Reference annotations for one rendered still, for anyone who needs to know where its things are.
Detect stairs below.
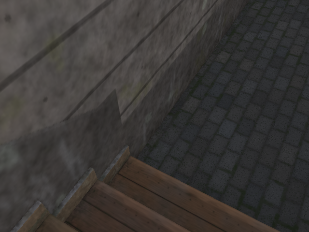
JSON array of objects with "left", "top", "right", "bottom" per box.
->
[{"left": 65, "top": 156, "right": 280, "bottom": 232}]

